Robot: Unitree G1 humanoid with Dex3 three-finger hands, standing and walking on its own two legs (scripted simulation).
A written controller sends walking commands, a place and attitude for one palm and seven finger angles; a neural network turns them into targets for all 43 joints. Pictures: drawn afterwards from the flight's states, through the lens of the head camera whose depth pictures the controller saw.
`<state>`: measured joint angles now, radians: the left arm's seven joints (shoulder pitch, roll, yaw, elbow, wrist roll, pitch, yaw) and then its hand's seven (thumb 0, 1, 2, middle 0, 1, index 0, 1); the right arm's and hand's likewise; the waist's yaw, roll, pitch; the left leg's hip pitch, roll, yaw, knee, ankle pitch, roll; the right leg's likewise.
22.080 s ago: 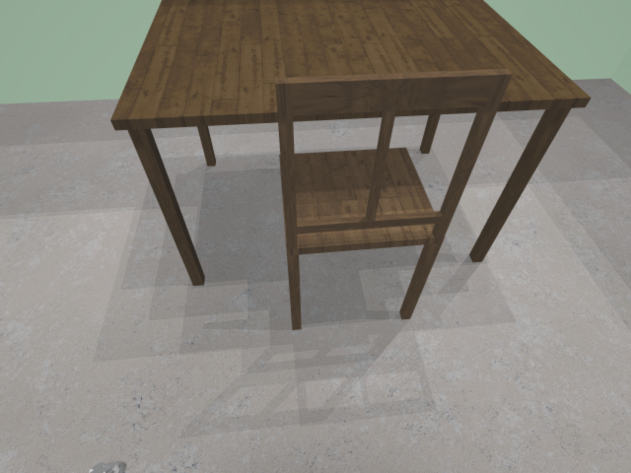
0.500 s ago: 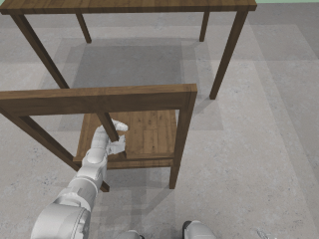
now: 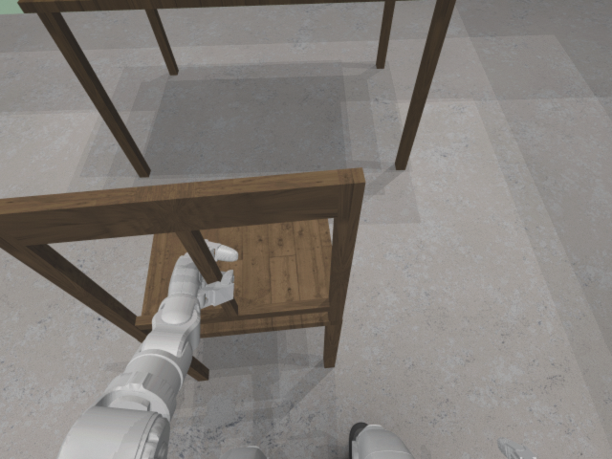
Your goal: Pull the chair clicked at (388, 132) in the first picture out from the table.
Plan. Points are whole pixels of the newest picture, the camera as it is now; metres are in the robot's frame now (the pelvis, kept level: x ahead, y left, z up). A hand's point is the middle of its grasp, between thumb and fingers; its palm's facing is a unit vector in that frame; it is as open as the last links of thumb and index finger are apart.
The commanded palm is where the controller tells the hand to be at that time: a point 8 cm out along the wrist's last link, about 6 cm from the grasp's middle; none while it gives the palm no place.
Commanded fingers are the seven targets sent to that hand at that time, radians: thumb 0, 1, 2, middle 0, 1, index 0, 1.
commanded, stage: stop walking, hand still on the chair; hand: left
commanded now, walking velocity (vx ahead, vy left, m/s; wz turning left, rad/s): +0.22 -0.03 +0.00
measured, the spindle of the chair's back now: (214, 277) +0.37 +0.15 -0.06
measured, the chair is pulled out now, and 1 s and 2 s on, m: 0.60 0.72 0.72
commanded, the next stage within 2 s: open the thumb and straighten the fingers in 0.82 s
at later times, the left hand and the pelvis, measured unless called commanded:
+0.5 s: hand (205, 364) +0.24 +0.14 -0.06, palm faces -0.01 -0.98 -0.18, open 5.3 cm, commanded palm +0.23 +0.19 -0.04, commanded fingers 0.00 0.90 0.90 -0.50 -1.45 -0.50 -1.45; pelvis -0.01 +0.02 +0.01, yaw -1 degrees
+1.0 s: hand (205, 364) +0.24 +0.14 -0.06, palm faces +0.00 -0.99 -0.13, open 5.3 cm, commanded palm +0.22 +0.19 -0.04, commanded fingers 0.00 0.30 0.61 -0.50 -1.45 -0.50 -1.45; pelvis -0.01 +0.02 +0.01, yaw +0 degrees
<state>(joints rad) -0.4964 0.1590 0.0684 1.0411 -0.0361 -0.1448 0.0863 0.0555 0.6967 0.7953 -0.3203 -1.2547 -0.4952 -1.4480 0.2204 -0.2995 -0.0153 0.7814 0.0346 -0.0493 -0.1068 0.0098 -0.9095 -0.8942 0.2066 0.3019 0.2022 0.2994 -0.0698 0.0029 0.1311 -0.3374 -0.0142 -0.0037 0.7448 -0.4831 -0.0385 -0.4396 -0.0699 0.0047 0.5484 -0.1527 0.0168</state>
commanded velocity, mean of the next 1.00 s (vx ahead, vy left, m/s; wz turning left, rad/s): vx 0.04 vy -0.03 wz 0.00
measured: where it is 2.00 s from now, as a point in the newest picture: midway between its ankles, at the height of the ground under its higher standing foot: outside the picture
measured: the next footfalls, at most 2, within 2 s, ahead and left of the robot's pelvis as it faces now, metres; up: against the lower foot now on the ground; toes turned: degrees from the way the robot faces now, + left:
left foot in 0.06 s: -0.02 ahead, +0.15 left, +0.00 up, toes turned +2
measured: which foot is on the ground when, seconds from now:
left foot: up 0.00-0.04, down 0.06-1.00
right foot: down 0.00-1.00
